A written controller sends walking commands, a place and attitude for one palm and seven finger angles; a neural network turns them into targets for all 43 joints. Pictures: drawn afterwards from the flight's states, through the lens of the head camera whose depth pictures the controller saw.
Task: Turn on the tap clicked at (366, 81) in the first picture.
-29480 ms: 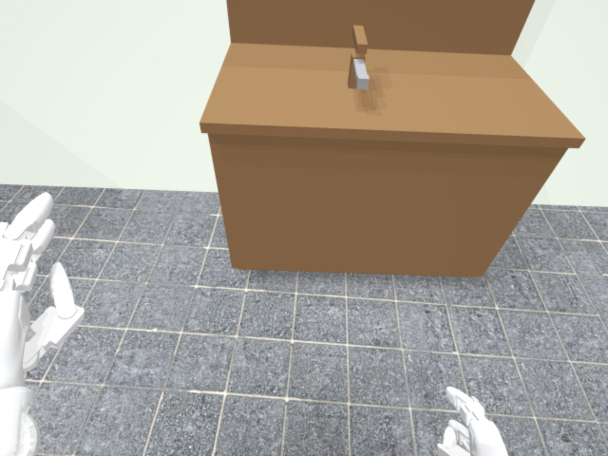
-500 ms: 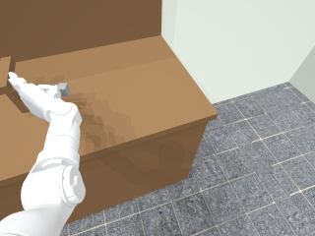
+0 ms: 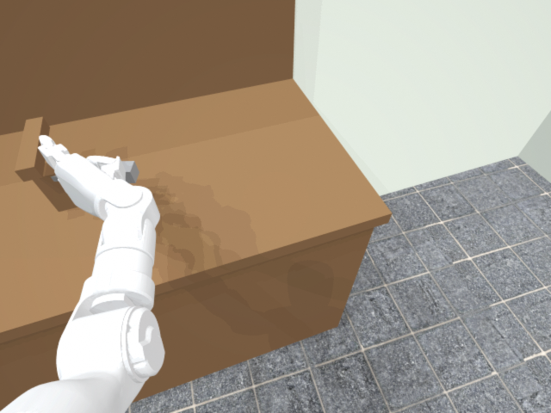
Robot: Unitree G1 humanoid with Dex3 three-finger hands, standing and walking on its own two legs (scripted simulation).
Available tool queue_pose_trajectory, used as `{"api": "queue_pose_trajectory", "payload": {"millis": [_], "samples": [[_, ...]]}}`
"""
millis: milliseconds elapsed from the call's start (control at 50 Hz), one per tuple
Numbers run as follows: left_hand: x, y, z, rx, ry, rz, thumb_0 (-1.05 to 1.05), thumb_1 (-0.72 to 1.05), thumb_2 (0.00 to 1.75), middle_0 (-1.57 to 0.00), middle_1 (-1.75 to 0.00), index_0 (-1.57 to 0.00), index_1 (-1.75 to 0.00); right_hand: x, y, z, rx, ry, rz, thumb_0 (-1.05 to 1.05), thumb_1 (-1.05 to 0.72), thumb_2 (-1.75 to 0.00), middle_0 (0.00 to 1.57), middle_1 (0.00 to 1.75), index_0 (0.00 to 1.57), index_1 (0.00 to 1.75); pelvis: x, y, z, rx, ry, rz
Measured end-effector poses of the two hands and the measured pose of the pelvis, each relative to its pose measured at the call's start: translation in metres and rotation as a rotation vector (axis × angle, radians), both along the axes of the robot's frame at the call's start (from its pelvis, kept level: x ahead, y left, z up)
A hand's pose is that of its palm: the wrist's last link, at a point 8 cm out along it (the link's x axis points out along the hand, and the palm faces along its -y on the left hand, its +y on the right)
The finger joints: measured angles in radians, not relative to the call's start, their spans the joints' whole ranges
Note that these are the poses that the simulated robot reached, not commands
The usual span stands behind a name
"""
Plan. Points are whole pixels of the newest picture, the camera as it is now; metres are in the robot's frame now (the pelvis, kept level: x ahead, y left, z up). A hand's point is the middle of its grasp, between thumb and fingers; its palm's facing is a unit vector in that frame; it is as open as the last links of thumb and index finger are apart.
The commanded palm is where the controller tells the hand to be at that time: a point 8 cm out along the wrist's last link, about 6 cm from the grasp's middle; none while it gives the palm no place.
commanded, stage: lift the hand up off the lever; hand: left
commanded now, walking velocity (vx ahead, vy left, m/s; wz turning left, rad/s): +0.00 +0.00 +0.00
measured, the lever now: (128, 172) +0.50 +0.27 +0.06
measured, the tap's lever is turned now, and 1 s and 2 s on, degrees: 72 72 72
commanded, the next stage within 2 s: draw the hand back beside the body in 0.34 s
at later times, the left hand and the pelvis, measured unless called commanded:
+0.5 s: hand (127, 166) +0.43 +0.22 +0.15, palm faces +0.79 -0.61 -0.12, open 7.8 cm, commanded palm +0.36 +0.25 +0.15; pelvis -0.01 -0.02 +0.00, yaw +0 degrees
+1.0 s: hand (80, 237) +0.29 +0.23 +0.16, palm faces +0.38 -0.90 -0.22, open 7.7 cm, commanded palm +0.25 +0.26 +0.17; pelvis -0.04 -0.01 +0.02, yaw -1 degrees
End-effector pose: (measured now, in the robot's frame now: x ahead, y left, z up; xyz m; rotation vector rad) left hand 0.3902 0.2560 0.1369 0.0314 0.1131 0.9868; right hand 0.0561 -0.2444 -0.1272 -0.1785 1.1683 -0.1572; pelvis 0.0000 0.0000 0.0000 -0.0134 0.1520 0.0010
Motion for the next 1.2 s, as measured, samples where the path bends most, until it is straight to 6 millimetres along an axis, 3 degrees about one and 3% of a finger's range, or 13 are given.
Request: {"api": "queue_pose_trajectory", "payload": {"millis": [260,460,600,700,780,860,960,1060,1200], "samples": [[-0.015,-0.006,0.014,0.017,-0.002,-0.002,0.02,0.9,0.9,-0.15,-0.15,-0.16,-0.15,0.033,-0.009,0.008,-0.018,-0.098,0.042,0.0,-0.91,-0.9,0.2,0.3,0.2,0.3,-0.005,-0.008,0.003,0.007,-0.029,0.011],[-0.022,-0.018,0.013,0.015,0.012,0.01,0.02,0.9,0.9,-0.15,-0.15,-0.16,-0.15,0.034,-0.015,0.009,-0.022,-0.122,0.051,0.0,-0.91,-0.9,0.2,0.3,0.2,0.3,-0.013,-0.017,0.002,0.013,-0.033,0.015],[-0.023,-0.029,0.027,0.114,-0.045,-0.362,0.02,0.9,0.9,-0.15,-0.15,-0.16,-0.16,0.02,-0.025,0.014,-0.042,-0.139,-0.056,0.0,-0.91,-0.9,0.2,0.3,0.2,0.3,-0.014,-0.02,0.006,0.019,-0.079,-0.031],[-0.049,-0.018,0.023,0.101,-0.062,-0.555,0.02,0.9,0.9,-0.16,-0.17,-0.17,-0.17,0.013,-0.031,0.024,-0.044,-0.188,-0.11,0.01,-0.91,-0.9,0.2,0.3,0.2,0.3,-0.015,-0.021,0.01,0.018,-0.142,-0.058],[-0.084,0.008,0.013,0.173,0.013,-0.574,0.02,0.89,0.9,-0.17,-0.18,-0.17,-0.18,0.014,-0.033,0.031,-0.035,-0.253,-0.106,0.01,-0.91,-0.9,0.2,0.3,0.2,0.3,-0.019,-0.02,0.012,0.015,-0.185,-0.061],[-0.117,0.023,0.019,0.229,-0.006,-0.561,0.02,0.9,0.9,-0.17,-0.19,-0.17,-0.19,0.024,-0.03,0.036,-0.043,-0.293,-0.044,0.01,-0.91,-0.9,0.2,0.3,0.2,0.3,-0.026,-0.016,0.014,0.013,-0.208,-0.043],[-0.136,0.018,0.033,0.276,-0.091,-0.589,0.02,0.9,0.9,-0.17,-0.2,-0.17,-0.21,0.049,-0.018,0.047,-0.043,-0.365,0.034,0.01,-0.91,-0.9,0.2,0.3,0.2,0.3,-0.036,-0.011,0.016,0.014,-0.219,-0.025],[-0.143,0.006,0.033,0.281,-0.129,-0.66,0.02,0.9,0.9,-0.17,-0.22,-0.18,-0.22,0.073,0.001,0.063,-0.017,-0.463,0.056,0.01,-0.91,-0.9,0.2,0.3,0.2,0.3,-0.038,-0.006,0.018,0.014,-0.228,-0.034],[-0.165,0.011,0.034,0.297,-0.139,-0.683,0.02,0.89,0.9,-0.19,-0.24,-0.19,-0.24,0.085,0.023,0.074,0.015,-0.516,0.077,0.01,-0.91,-0.9,0.2,0.3,0.2,0.3,-0.033,-0.001,0.02,0.009,-0.249,-0.045]]}}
